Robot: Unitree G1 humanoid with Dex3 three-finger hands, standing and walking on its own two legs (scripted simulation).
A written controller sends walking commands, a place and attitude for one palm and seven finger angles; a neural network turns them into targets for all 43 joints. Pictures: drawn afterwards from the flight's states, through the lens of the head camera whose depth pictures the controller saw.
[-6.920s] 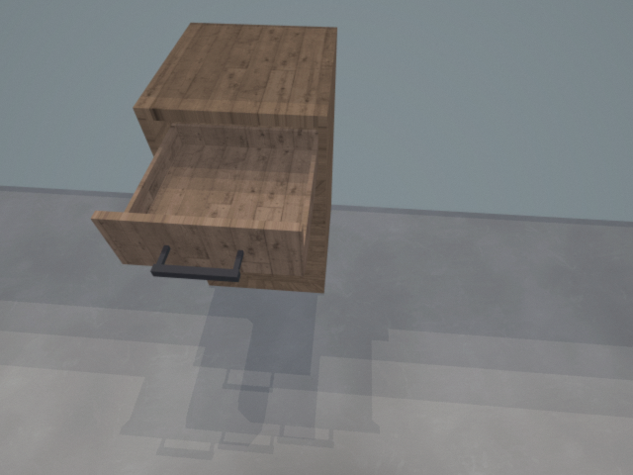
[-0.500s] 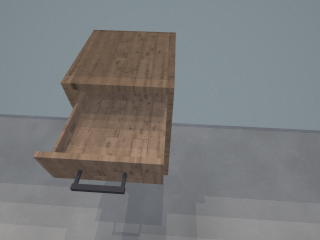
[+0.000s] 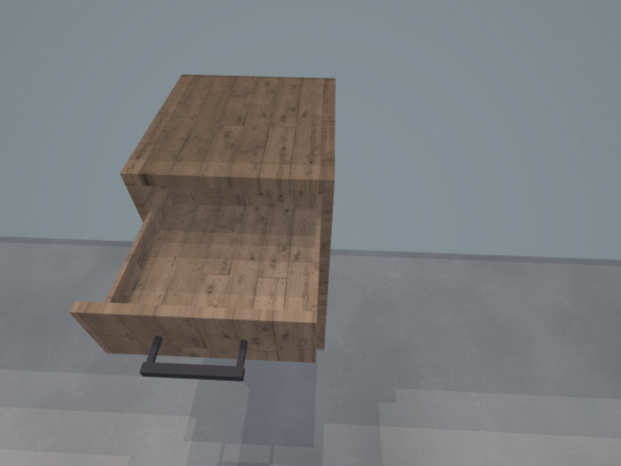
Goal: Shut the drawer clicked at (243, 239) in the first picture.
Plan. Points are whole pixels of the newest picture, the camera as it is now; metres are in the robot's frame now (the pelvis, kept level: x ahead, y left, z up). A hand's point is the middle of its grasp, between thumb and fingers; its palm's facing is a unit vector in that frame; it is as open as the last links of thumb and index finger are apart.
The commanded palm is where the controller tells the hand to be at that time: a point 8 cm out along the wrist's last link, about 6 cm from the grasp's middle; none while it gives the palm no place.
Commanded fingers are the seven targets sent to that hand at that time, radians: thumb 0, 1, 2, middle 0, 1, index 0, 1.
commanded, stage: come to a stop and stand still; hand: left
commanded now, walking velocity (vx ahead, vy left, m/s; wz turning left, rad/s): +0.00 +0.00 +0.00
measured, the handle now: (196, 358) +0.30 +0.21 -0.12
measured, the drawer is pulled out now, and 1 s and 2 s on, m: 0.30 0.30 0.30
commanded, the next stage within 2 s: look again from close up in 0.10 s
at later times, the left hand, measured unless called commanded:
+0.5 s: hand out of the picture +0.02 +0.18 -0.17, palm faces +0.01 -0.98 -0.19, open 7.4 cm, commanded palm none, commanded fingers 0.00 0.90 0.90 -0.20 -0.30 -0.20 -0.30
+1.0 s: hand (163, 444) +0.16 +0.20 -0.05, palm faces +0.23 -0.96 -0.14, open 7.0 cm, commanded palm +0.10 +0.22 -0.06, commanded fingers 0.00 0.90 0.90 -0.40 -0.52 -0.40 -0.52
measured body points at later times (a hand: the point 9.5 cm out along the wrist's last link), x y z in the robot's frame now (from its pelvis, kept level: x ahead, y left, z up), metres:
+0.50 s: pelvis +0.02 +0.01 +0.00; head +0.02 +0.01 +0.45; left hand +0.02 +0.23 -0.16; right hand +0.02 -0.22 -0.15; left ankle -0.01 +0.12 -0.74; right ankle +0.00 -0.08 -0.74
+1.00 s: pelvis +0.00 +0.01 -0.01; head +0.01 -0.01 +0.44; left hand +0.15 +0.25 -0.03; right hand +0.08 -0.24 -0.13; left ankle -0.01 +0.12 -0.74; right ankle +0.00 -0.08 -0.74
